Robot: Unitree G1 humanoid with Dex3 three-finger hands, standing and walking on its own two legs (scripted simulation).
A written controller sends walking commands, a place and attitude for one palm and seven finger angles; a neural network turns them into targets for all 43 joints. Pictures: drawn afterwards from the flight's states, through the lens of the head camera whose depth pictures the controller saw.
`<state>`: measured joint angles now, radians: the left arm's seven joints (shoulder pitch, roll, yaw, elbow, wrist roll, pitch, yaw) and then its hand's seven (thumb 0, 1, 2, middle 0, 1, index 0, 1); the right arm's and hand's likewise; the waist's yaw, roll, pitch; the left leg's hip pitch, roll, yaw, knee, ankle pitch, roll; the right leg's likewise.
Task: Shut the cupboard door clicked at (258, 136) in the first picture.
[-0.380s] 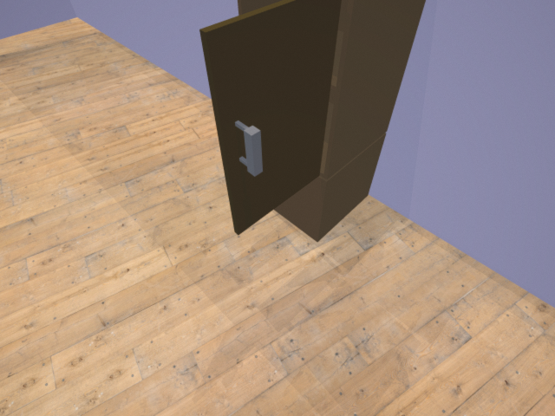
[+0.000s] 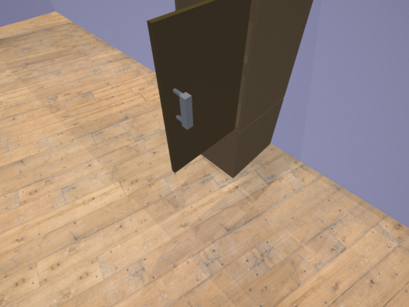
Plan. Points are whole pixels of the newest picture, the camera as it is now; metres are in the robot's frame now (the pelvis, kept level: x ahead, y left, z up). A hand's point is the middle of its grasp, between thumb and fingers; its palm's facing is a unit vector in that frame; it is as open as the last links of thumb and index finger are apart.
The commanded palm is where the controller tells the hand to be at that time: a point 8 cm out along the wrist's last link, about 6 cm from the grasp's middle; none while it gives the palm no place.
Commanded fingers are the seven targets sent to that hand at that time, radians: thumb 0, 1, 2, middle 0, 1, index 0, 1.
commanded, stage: look at it before walking up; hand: left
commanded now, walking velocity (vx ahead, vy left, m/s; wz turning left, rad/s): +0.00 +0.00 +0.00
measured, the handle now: (181, 108) +0.67 +0.10 -0.03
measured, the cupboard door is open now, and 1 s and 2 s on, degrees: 88 88 88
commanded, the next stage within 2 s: walk around to get in front in 0.46 s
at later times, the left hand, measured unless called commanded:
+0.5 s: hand out of the picture +0.07 +0.25 -0.16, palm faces -0.03 -0.94 -0.33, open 7.4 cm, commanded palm none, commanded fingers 0.00 0.90 0.90 -0.20 -0.30 -0.20 -0.30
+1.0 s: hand out of the picture +0.06 +0.18 -0.19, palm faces -0.14 -0.95 -0.27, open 7.4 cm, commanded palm none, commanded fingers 0.00 0.90 0.90 -0.20 -0.30 -0.20 -0.30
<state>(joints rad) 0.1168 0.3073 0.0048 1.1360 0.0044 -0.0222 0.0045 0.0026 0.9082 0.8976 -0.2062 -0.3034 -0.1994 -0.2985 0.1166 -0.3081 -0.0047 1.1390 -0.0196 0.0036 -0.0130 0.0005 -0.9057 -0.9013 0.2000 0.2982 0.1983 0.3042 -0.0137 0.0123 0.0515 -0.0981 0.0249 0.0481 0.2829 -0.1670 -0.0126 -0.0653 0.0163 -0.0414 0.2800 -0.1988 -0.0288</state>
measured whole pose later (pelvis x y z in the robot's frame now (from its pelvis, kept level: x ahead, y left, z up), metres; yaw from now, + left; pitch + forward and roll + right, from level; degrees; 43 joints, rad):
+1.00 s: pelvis -0.03 -0.02 -0.03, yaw -10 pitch +0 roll +2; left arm 0.19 0.22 0.06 0.96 0.02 0.05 -0.02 0.00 0.91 0.90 -0.20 -0.30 -0.20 -0.30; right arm 0.17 -0.22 -0.05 1.01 -0.03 0.06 -0.03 0.00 -0.90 -0.90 0.20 0.30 0.20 0.30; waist 0.02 0.01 0.12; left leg -0.30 0.10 0.16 0.72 -0.41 -0.03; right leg -0.31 0.01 0.01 0.66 -0.34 -0.04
